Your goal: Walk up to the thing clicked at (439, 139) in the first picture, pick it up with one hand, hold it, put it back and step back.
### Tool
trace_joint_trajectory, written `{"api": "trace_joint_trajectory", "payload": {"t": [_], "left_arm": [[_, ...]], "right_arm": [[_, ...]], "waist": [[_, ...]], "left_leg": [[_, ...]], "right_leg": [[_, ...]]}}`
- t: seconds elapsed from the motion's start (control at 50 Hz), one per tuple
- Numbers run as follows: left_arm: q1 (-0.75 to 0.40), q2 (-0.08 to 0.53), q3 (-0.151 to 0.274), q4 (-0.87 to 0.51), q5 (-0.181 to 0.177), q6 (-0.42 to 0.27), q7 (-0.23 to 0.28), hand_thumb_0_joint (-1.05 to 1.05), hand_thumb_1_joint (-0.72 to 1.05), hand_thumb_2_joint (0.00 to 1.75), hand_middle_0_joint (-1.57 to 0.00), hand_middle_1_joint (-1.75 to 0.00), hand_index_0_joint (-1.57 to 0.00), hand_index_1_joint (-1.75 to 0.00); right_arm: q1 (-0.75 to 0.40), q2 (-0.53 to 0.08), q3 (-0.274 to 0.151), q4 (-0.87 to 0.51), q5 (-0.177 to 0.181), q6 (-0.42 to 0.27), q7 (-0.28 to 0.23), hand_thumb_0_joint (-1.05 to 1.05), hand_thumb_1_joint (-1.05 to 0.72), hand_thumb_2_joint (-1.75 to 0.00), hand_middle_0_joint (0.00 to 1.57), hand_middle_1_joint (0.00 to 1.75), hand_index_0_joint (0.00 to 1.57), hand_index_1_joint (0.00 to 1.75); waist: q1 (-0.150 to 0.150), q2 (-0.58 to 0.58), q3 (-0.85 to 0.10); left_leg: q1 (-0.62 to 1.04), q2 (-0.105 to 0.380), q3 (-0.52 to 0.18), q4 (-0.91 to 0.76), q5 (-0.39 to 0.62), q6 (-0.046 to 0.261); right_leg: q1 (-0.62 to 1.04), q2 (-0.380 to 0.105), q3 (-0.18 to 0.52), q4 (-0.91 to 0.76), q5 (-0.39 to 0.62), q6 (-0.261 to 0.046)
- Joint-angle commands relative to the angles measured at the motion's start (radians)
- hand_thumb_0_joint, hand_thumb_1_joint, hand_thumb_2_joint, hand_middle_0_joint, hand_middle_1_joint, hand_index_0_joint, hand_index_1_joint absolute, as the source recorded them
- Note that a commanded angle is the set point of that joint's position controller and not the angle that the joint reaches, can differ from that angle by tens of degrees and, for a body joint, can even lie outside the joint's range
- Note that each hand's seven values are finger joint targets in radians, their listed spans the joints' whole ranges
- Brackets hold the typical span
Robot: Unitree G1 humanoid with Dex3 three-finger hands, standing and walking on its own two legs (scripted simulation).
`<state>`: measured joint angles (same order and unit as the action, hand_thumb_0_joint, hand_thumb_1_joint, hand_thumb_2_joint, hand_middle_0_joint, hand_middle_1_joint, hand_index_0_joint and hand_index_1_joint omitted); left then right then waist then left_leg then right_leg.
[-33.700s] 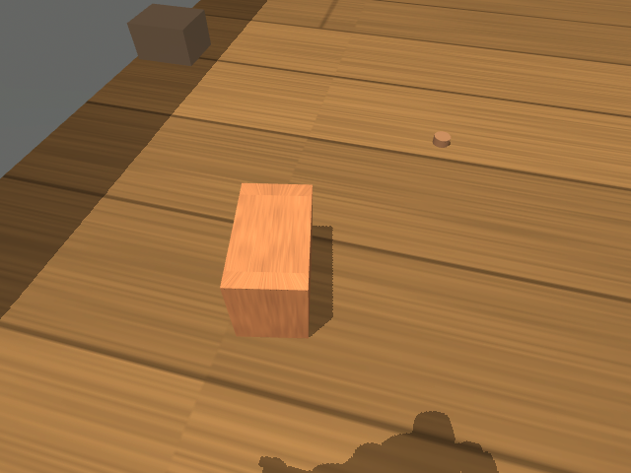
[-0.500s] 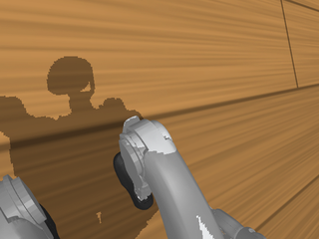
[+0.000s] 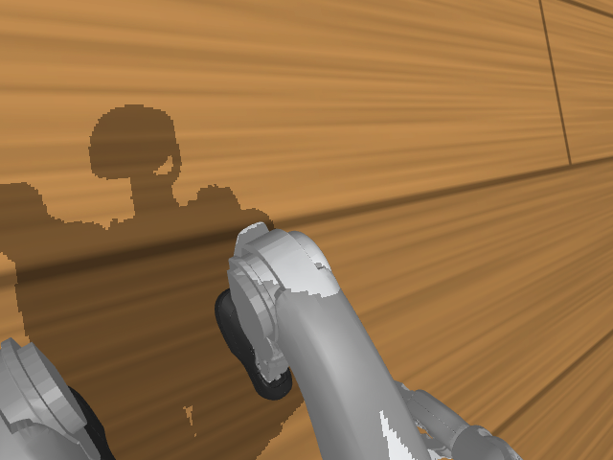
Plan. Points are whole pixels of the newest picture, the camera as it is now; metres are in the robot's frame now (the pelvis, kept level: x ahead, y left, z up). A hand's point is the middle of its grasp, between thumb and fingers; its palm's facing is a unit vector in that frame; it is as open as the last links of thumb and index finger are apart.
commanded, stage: close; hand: left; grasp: from above
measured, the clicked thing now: out of the picture +0.48 +0.31 -0.29
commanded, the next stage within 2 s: settle in 0.86 s
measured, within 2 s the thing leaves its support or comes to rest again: leaves its support in 1.26 s
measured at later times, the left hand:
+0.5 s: hand out of the picture +0.46 +0.30 -0.26, palm faces -0.44 -0.16 -0.88, open 10.3 cm
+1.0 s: hand out of the picture +0.46 +0.30 -0.26, palm faces -0.43 -0.16 -0.89, open 9.8 cm
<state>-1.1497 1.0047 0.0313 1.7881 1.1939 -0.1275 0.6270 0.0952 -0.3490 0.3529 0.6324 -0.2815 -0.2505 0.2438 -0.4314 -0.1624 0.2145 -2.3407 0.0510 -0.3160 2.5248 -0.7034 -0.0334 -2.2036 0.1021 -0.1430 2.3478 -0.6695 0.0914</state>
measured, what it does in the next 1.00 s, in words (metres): stands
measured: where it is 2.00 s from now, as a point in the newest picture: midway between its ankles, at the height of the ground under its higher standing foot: (187, 411)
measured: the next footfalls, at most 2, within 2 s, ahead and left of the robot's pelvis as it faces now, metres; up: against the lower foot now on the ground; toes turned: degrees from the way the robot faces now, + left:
none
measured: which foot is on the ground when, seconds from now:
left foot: down 0.00-1.00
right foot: down 0.00-1.00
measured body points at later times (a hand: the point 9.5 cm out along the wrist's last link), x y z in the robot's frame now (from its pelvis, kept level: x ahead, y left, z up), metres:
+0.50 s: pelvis +0.00 +0.00 +0.00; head +0.29 +0.12 +0.32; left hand +0.48 +0.31 -0.21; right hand +0.05 -0.24 -0.06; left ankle +0.06 +0.14 -0.28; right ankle +0.12 -0.13 -0.28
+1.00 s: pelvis +0.00 +0.00 +0.00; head +0.29 +0.13 +0.32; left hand +0.48 +0.31 -0.21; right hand +0.05 -0.24 -0.05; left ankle +0.06 +0.14 -0.28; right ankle +0.12 -0.13 -0.28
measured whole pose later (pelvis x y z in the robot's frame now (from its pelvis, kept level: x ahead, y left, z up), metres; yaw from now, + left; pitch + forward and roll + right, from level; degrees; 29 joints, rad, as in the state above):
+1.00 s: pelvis +0.00 +0.00 +0.00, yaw +0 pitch +27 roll -15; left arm -1.14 1.00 0.02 1.78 1.19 -0.14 0.64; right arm 0.09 -0.34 0.37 0.62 -0.29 -0.22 0.23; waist -0.44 -0.17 0.21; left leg -2.33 0.05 -0.32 2.52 -0.71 -0.04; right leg -2.19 0.10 -0.15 2.34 -0.67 0.09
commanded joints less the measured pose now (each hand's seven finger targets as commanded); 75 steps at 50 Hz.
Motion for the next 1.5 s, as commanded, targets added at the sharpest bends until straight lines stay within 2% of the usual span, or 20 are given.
{"api": "trace_joint_trajectory", "payload": {"t": [0.0, 0.08, 0.22, 0.26, 0.38, 0.7, 0.72, 0.78, 0.96, 1.0, 1.08, 1.14, 1.22, 1.26, 1.28, 1.32, 1.38, 1.42, 1.44, 1.48], "left_arm": [[-0.248, 0.124, -0.021, -0.149, -0.018, -0.017, 0.020, 0.00, -0.12, 0.64, -0.32, -0.86, -0.36, -0.82], [-0.232, 0.109, -0.036, -0.143, -0.015, -0.024, 0.018, 0.00, -0.08, 0.62, -0.35, -0.86, -0.40, -0.81], [-0.201, 0.145, 0.005, -0.129, 0.010, -0.024, 0.048, 0.00, 0.01, 0.61, -0.40, -0.83, -0.45, -0.78], [-0.203, 0.125, -0.005, -0.109, 0.009, -0.023, 0.057, 0.00, 0.04, 0.58, -0.43, -0.81, -0.48, -0.76], [-0.218, 0.171, 0.020, -0.113, 0.005, -0.012, 0.056, 0.00, 0.12, 0.51, -0.49, -0.77, -0.54, -0.71], [-0.193, 0.122, -0.012, -0.084, -0.006, -0.030, 0.033, 0.00, 0.41, 0.52, -0.72, -0.72, -0.77, -0.67], [-0.206, 0.144, -0.006, -0.108, -0.009, -0.034, 0.033, 0.00, 0.44, 0.52, -0.75, -0.71, -0.80, -0.66], [-0.188, 0.142, -0.004, -0.099, -0.008, -0.027, 0.033, 0.00, 0.51, 0.55, -0.81, -0.70, -0.85, -0.66], [-0.194, 0.135, -0.018, -0.077, -0.004, -0.009, 0.032, 0.00, 0.55, 0.59, -0.92, -0.69, -0.96, -0.65], [-0.218, 0.164, -0.004, -0.116, -0.005, -0.006, 0.031, 0.00, 0.60, 0.62, -0.95, -0.70, -0.98, -0.66], [-0.203, 0.132, -0.024, -0.111, -0.011, 0.008, 0.008, 0.00, 0.64, 0.64, -0.98, -0.69, -1.02, -0.66], [-0.231, 0.174, 0.014, -0.186, -0.013, 0.010, 0.003, 0.00, 0.66, 0.65, -1.00, -0.69, -1.04, -0.66], [-0.244, 0.159, 0.034, -0.316, 0.007, 0.017, -0.006, 0.00, 0.70, 0.64, -1.02, -0.69, -1.06, -0.66], [-0.240, 0.104, 0.006, -0.338, 0.003, 0.022, -0.020, 0.00, 0.69, 0.62, -1.01, -0.66, -1.05, -0.63], [-0.239, 0.118, 0.015, -0.353, 0.007, 0.029, -0.025, 0.00, 0.69, 0.60, -1.01, -0.66, -1.04, -0.62], [-0.198, 0.119, 0.038, -0.384, -0.007, 0.045, -0.041, 0.00, 0.70, 0.64, -1.03, -0.65, -1.06, -0.62], [-0.189, 0.039, 0.018, -0.458, -0.028, 0.064, -0.079, 0.00, 0.71, 0.68, -1.03, -0.67, -1.06, -0.65], [-0.185, 0.036, 0.025, -0.508, -0.037, 0.076, -0.103, 0.00, 0.71, 0.62, -1.02, -0.67, -1.06, -0.64], [-0.162, -0.016, 0.009, -0.468, -0.045, 0.085, -0.122, 0.00, 0.72, 0.62, -1.03, -0.67, -1.07, -0.63], [-0.187, -0.027, -0.005, -0.465, -0.047, 0.094, -0.155, 0.00, 0.75, 0.66, -1.06, -0.68, -1.09, -0.65]], "right_arm": [[0.200, -0.325, -0.098, 0.021, 0.011, -0.004, -0.004, 0.00, -0.90, -0.90, 0.20, 0.30, 0.20, 0.30], [0.196, -0.321, -0.092, 0.028, 0.009, 0.000, -0.004, 0.00, -0.90, -0.90, 0.20, 0.30, 0.20, 0.30], [0.193, -0.320, -0.083, 0.030, 0.008, 0.010, -0.001, 0.00, -0.90, -0.90, 0.20, 0.30, 0.20, 0.30], [0.179, -0.323, -0.087, 0.012, 0.002, 0.007, 0.004, 0.00, -0.90, -0.90, 0.20, 0.30, 0.20, 0.30], [0.187, -0.337, -0.097, 0.013, 0.003, 0.000, 0.000, 0.00, -0.90, -0.90, 0.20, 0.30, 0.20, 0.30], [0.193, -0.311, -0.079, 0.022, -0.001, 0.020, -0.021, 0.00, -0.90, -0.90, 0.20, 0.30, 0.20, 0.30], [0.187, -0.328, -0.088, 0.009, -0.004, 0.023, -0.024, 0.00, -0.90, -0.90, 0.20, 0.30, 0.20, 0.30], [0.185, -0.322, -0.083, 0.014, -0.004, 0.027, -0.023, 0.00, -0.90, -0.90, 0.20, 0.30, 0.20, 0.30], [0.189, -0.324, -0.077, 0.005, -0.007, 0.032, -0.023, 0.00, -0.92, -0.91, 0.20, 0.30, 0.20, 0.30], [0.188, -0.330, -0.087, 0.005, -0.002, 0.035, -0.027, 0.00, -0.92, -0.90, 0.20, 0.30, 0.20, 0.30], [0.192, -0.315, -0.080, 0.003, 0.002, 0.037, -0.025, 0.00, -0.92, -0.90, 0.20, 0.30, 0.20, 0.30], [0.193, -0.315, -0.095, 0.016, 0.012, 0.044, -0.027, 0.00, -0.92, -0.91, 0.20, 0.30, 0.20, 0.30], [0.212, -0.311, -0.123, 0.021, 0.018, 0.055, -0.019, 0.00, -0.92, -0.90, 0.20, 0.30, 0.20, 0.30], [0.189, -0.302, -0.136, 0.013, 0.025, 0.053, -0.012, 0.00, -0.92, -0.90, 0.20, 0.30, 0.20, 0.30], [0.197, -0.302, -0.144, 0.015, 0.032, 0.055, -0.009, 0.00, -0.91, -0.90, 0.20, 0.30, 0.20, 0.30], [0.213, -0.295, -0.167, 0.019, 0.049, 0.063, -0.009, 0.00, -0.91, -0.90, 0.20, 0.30, 0.20, 0.30], [0.238, -0.276, -0.200, 0.026, 0.066, 0.074, -0.004, 0.00, -0.91, -0.90, 0.20, 0.30, 0.20, 0.30], [0.239, -0.276, -0.219, 0.035, 0.082, 0.084, -0.002, 0.00, -0.91, -0.90, 0.20, 0.30, 0.20, 0.30], [0.245, -0.274, -0.230, 0.037, 0.088, 0.087, 0.000, 0.00, -0.91, -0.90, 0.20, 0.30, 0.20, 0.30], [0.261, -0.267, -0.241, 0.038, 0.100, 0.104, -0.002, 0.00, -0.91, -0.90, 0.20, 0.30, 0.20, 0.30]], "waist": [[-0.069, 0.540, -0.642], [-0.071, 0.551, -0.652], [-0.040, 0.581, -0.651], [-0.062, 0.544, -0.620], [-0.055, 0.536, -0.615], [-0.068, 0.508, -0.620], [-0.071, 0.507, -0.620], [-0.058, 0.498, -0.609], [-0.074, 0.504, -0.608], [-0.062, 0.535, -0.612], [-0.065, 0.538, -0.629], [-0.023, 0.606, -0.676], [-0.004, 0.714, -0.792], [-0.006, 0.702, -0.764], [-0.004, 0.697, -0.754], [0.033, 0.670, -0.784], [0.049, 0.667, -0.857], [0.076, 0.686, -0.896], [0.065, 0.648, -0.854], [0.054, 0.588, -0.833]], "left_leg": [[0.498, 0.028, 0.131, -0.235, 0.206, 0.029], [0.515, 0.030, 0.133, -0.234, 0.240, 0.024], [0.523, 0.031, 0.133, -0.245, 0.278, 0.019], [0.493, 0.031, 0.135, -0.235, 0.240, 0.025], [0.476, 0.029, 0.139, -0.245, 0.196, 0.027], [0.459, 0.030, 0.132, -0.242, 0.189, 0.029], [0.462, 0.032, 0.132, -0.243, 0.180, 0.030], [0.447, 0.029, 0.133, -0.240, 0.175, 0.032], [0.458, 0.029, 0.131, -0.244, 0.178, 0.031], [0.465, 0.029, 0.137, -0.253, 0.175, 0.028], [0.475, 0.027, 0.134, -0.251, 0.193, 0.029], [0.513, 0.027, 0.128, -0.276, 0.202, 0.019], [0.607, 0.026, 0.133, -0.278, 0.283, 0.007], [0.590, 0.024, 0.142, -0.273, 0.276, 0.010], [0.568, 0.022, 0.152, -0.270, 0.273, 0.015], [0.545, 0.016, 0.169, -0.278, 0.263, 0.021], [0.559, 0.014, 0.179, -0.281, 0.273, 0.023], [0.574, 0.009, 0.177, -0.295, 0.284, 0.020], [0.543, 0.006, 0.176, -0.290, 0.270, 0.021], [0.480, 0.005, 0.187, -0.287, 0.229, 0.035]], "right_leg": [[0.373, 0.029, -0.156, -0.203, 0.289, -0.094], [0.393, 0.032, -0.161, -0.199, 0.327, -0.094], [0.384, 0.033, -0.164, -0.187, 0.343, -0.100], [0.385, 0.036, -0.158, -0.199, 0.329, -0.095], [0.371, 0.032, -0.148, -0.207, 0.279, -0.096], [0.373, 0.033, -0.157, -0.214, 0.275, -0.093], [0.388, 0.036, -0.152, -0.222, 0.272, -0.092], [0.369, 0.032, -0.156, -0.219, 0.265, -0.091], [0.376, 0.031, -0.152, -0.221, 0.270, -0.091], [0.382, 0.030, -0.144, -0.220, 0.264, -0.096], [0.382, 0.029, -0.149, -0.213, 0.279, -0.096], [0.366, 0.022, -0.154, -0.193, 0.274, -0.107], [0.366, 0.016, -0.156, -0.164, 0.333, -0.116], [0.332, 0.018, -0.151, -0.167, 0.330, -0.118], [0.338, 0.021, -0.142, -0.179, 0.333, -0.115], [0.357, 0.019, -0.122, -0.196, 0.325, -0.117], [0.357, 0.016, -0.106, -0.209, 0.325, -0.120], [0.321, 0.010, -0.109, -0.193, 0.319, -0.126], [0.284, 0.008, -0.114, -0.190, 0.302, -0.129], [0.312, 0.013, -0.093, -0.215, 0.280, -0.121]]}}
